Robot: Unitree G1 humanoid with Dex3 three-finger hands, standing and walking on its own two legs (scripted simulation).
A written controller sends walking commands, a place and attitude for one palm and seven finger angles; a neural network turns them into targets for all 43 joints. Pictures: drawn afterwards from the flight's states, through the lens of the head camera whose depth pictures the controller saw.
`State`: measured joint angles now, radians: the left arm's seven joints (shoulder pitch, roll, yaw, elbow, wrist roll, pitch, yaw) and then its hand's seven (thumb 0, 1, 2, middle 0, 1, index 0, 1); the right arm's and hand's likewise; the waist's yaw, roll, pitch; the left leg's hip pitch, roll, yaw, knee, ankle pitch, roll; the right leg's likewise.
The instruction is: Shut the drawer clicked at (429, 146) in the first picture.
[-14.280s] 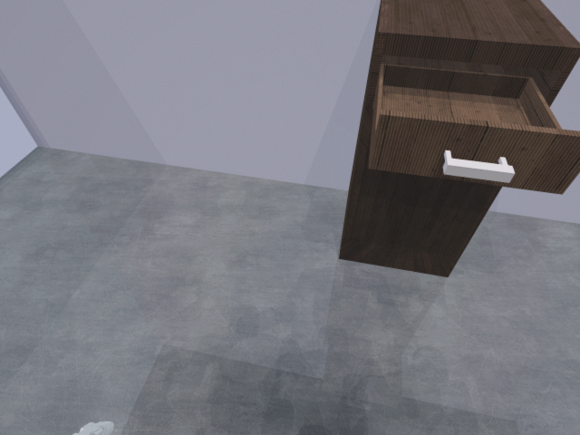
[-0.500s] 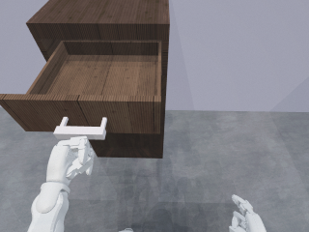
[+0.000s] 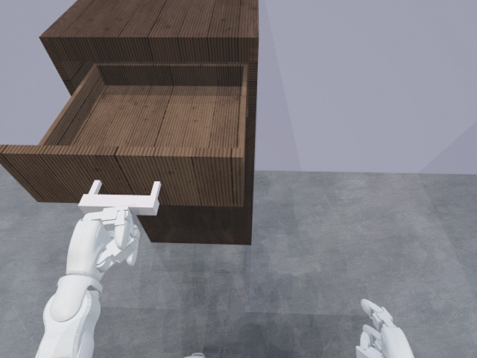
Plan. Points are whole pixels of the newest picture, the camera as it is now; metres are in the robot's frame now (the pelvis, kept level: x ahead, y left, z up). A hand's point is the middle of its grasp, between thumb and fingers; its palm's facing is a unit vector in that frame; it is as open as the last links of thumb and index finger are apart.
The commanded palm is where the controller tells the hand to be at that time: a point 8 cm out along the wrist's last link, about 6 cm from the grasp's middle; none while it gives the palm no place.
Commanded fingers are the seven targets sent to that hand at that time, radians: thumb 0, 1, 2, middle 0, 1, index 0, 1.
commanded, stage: push the drawer shut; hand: left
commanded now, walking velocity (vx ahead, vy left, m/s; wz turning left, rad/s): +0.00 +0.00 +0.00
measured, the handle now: (123, 195) +0.37 +0.22 +0.07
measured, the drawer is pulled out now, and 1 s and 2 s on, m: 0.28 0.18 0.06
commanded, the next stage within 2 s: none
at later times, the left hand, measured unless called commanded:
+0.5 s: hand (137, 219) +0.32 +0.18 +0.07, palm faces +0.00 -1.00 -0.05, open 2.9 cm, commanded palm +0.32 +0.23 +0.07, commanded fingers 0.00 0.90 0.90 -1.40 -1.60 -1.40 -1.60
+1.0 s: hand (148, 186) +0.39 +0.18 +0.07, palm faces +0.00 -1.00 -0.04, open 3.1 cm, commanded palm +0.38 +0.23 +0.07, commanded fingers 0.00 0.90 0.90 -1.40 -1.60 -1.40 -1.60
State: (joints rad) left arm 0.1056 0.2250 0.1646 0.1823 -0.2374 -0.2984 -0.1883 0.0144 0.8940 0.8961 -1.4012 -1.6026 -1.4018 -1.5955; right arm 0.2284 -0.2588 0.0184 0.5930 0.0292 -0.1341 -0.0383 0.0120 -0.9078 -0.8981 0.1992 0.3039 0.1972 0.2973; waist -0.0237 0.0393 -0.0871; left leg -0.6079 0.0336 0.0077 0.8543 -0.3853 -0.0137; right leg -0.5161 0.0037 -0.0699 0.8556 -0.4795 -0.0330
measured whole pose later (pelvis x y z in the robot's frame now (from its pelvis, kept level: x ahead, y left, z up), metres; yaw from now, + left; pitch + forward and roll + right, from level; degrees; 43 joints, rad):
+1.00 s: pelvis -0.02 +0.02 +0.00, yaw -1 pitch +10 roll -1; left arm -0.48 0.29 0.22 0.79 -0.16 -0.37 -0.15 0.01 0.83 0.93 -1.40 -1.60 -1.40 -1.60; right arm 0.31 -0.26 0.02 0.67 0.02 -0.04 -0.02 0.01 -0.91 -0.90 0.20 0.30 0.20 0.30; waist -0.07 0.03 -0.08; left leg -0.70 0.03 0.02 0.87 -0.36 0.01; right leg -0.61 0.00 -0.05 0.86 -0.44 -0.02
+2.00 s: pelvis -0.02 +0.02 -0.02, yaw -3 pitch +20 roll -3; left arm -0.98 0.54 0.40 1.25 -0.05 -0.36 -0.20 0.01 0.75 0.89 -1.40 -1.60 -1.40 -1.60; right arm 0.41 -0.27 0.04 0.66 -0.01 0.03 -0.01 0.00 -0.91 -0.90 0.20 0.30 0.20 0.30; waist -0.20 0.03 -0.10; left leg -0.95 0.07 0.01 1.00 -0.40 0.01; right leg -0.84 0.04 -0.06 0.95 -0.46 -0.02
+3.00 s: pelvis -0.03 +0.03 -0.04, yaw -3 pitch +26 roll -6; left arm -1.33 0.73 0.37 1.41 0.05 -0.26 -0.13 0.08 0.66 0.91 -1.40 -1.60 -1.40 -1.60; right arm 0.47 -0.28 0.08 0.65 -0.07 0.02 0.01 0.00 -0.91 -0.90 0.20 0.30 0.20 0.30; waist -0.31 0.05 -0.08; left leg -1.16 0.07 -0.04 1.10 -0.40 0.03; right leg -1.02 0.04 -0.10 1.00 -0.45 0.00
